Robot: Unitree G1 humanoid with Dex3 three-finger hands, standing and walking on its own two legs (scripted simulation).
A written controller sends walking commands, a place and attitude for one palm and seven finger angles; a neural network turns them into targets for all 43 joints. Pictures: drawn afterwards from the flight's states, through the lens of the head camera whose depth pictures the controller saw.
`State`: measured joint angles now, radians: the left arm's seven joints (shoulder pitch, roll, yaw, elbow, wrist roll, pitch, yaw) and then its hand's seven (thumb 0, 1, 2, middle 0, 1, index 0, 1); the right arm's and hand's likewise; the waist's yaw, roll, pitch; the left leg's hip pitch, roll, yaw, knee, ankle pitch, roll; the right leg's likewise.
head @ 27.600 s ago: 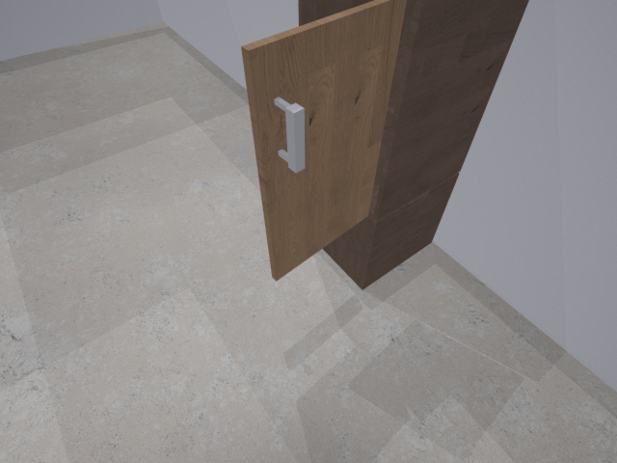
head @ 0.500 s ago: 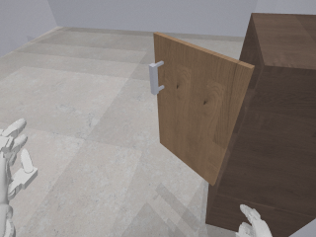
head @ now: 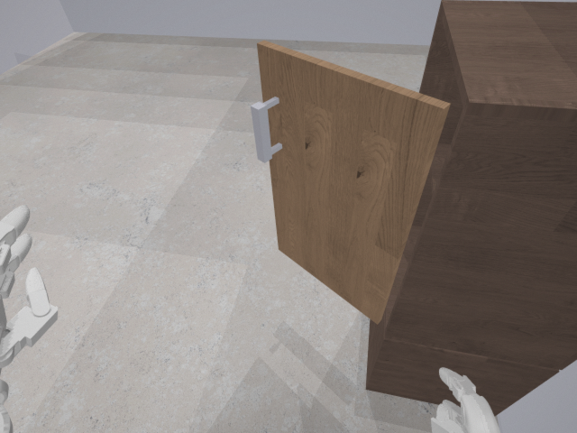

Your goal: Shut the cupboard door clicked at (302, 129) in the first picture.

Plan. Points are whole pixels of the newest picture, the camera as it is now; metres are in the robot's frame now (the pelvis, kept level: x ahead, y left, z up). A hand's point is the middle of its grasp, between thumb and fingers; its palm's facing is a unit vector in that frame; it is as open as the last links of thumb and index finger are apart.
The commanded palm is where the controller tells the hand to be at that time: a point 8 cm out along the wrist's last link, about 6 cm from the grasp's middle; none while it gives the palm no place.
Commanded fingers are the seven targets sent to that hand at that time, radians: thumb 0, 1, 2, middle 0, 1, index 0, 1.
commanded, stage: step back with the hand held close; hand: left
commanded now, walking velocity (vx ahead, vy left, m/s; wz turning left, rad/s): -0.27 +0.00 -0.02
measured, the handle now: (269, 129) +0.63 +0.10 +0.10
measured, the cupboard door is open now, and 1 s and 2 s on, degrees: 58 58 58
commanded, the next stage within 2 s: stop stepping back and stand still in 1.54 s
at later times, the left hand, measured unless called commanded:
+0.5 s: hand (0, 367) +0.14 +0.28 +0.16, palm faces +0.42 -0.77 -0.48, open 7.4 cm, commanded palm +0.08 +0.32 +0.17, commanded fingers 0.00 0.90 0.90 -0.20 -0.30 -0.20 -0.30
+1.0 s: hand out of the picture +0.11 +0.28 +0.16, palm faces +0.43 -0.77 -0.47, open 7.4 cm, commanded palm +0.05 +0.32 +0.17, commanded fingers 0.00 0.90 0.90 -0.20 -0.30 -0.20 -0.30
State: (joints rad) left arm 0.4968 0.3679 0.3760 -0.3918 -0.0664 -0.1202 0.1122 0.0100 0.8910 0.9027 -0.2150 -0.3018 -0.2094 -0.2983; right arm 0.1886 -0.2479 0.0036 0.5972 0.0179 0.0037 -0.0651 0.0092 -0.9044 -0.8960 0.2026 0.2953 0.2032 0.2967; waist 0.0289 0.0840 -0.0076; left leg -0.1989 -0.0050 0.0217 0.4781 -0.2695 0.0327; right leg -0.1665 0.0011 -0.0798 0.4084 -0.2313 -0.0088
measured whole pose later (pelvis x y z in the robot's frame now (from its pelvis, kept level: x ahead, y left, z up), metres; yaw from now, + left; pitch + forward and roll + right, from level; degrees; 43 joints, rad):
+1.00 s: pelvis -0.09 +0.02 -0.02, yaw +1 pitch +1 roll -3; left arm 0.55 0.45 0.45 -0.55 -0.02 -0.27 0.16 0.01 0.89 0.90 -0.22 -0.30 -0.21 -0.30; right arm 0.22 -0.22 -0.01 0.59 0.00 -0.03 -0.07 0.01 -0.90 -0.90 0.20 0.30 0.20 0.30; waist -0.02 -0.01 0.00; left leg -0.47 -0.01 0.03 0.65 -0.21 0.07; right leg -0.43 0.01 -0.03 0.57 -0.18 0.01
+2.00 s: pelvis -0.26 +0.03 -0.01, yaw -1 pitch +0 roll -3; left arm 0.49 0.39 0.38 -0.46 -0.03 -0.17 0.17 0.01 0.89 0.90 -0.22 -0.30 -0.21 -0.30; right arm 0.32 -0.22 0.01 0.69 0.00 -0.06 -0.08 0.01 -0.90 -0.90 0.21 0.30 0.21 0.30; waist -0.01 -0.01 -0.12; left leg -0.35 0.01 -0.01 0.62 -0.27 0.02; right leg -0.18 0.03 -0.01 0.53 -0.34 0.00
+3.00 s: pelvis -0.28 +0.02 +0.00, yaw +0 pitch -2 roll -1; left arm 0.36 0.19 0.01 1.13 0.01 0.02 0.02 -0.01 0.94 0.90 -0.21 -0.30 -0.20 -0.30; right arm 0.32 -0.14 0.01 1.10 -0.01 0.03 -0.03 0.00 -0.91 -0.90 0.20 0.29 0.20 0.30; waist 0.00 0.01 0.04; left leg -0.27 -0.01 -0.03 0.44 -0.13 0.02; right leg -0.13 0.07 -0.04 0.39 -0.23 -0.05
